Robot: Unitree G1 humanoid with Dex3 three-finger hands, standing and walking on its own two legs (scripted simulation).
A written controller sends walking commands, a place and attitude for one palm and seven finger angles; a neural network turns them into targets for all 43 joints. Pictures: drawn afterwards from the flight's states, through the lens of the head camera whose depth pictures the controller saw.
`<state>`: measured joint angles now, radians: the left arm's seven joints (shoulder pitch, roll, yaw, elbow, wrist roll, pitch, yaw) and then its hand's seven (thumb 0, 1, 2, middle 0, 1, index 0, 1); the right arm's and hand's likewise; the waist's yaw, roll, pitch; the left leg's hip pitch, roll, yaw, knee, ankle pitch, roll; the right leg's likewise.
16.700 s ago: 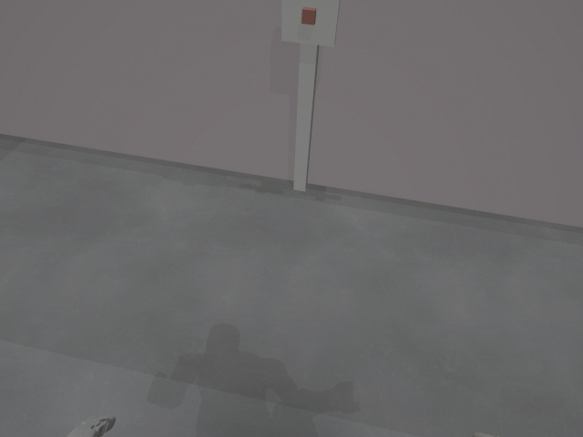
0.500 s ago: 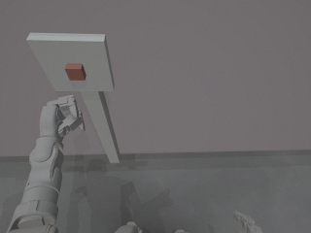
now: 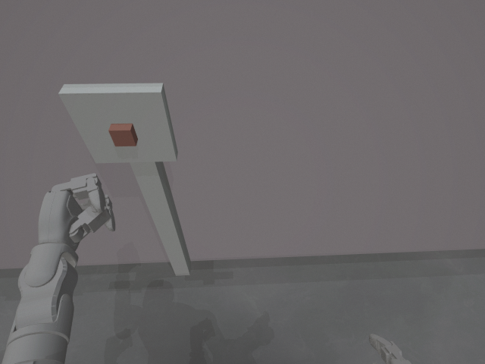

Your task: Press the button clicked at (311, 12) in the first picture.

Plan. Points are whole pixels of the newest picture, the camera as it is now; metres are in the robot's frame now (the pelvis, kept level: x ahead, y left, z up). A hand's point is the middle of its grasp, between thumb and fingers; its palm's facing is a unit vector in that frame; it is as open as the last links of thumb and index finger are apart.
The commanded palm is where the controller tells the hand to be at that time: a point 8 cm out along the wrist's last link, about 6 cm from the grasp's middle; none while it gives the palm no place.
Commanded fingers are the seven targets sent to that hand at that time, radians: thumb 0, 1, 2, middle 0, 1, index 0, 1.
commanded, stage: draw the hand back to the body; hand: left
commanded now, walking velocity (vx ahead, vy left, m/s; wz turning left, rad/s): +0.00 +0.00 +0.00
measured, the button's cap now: (124, 133) +0.52 +0.25 +0.08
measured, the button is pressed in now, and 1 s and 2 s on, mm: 0 0 0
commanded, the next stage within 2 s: step back with the hand held close in 1.12 s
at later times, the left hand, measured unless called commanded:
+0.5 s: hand (60, 241) +0.25 +0.24 +0.14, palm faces +0.34 -0.89 -0.31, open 3.1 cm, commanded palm +0.20 +0.28 +0.17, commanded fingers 0.00 0.90 0.90 -1.30 -1.50 -1.30 -1.50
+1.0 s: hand (12, 279) +0.18 +0.23 +0.19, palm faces +0.39 -0.83 -0.40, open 3.1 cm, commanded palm +0.14 +0.27 +0.21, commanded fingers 0.00 0.90 0.90 -1.30 -1.50 -1.30 -1.50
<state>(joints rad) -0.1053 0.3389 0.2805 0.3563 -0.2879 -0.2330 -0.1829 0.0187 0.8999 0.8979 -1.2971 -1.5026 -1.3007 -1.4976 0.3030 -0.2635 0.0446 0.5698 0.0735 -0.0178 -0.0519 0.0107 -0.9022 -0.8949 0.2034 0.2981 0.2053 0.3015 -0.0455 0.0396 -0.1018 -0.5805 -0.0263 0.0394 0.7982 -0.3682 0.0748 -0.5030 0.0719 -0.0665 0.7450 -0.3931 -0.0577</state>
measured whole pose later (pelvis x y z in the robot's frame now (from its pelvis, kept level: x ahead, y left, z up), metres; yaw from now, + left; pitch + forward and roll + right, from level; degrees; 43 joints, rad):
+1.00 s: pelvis +0.01 -0.01 +0.03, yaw +1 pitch -3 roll -1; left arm 0.59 0.34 0.29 -0.50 -0.09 -0.11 0.10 0.02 0.89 0.90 -1.30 -1.50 -1.31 -1.50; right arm 0.20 -0.24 0.02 0.61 0.02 -0.08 -0.06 0.01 -0.90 -0.90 0.20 0.30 0.20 0.30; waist 0.06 0.08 -0.02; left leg -0.16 -0.04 0.03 0.46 -0.25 0.06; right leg -0.08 0.07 -0.05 0.39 -0.26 -0.06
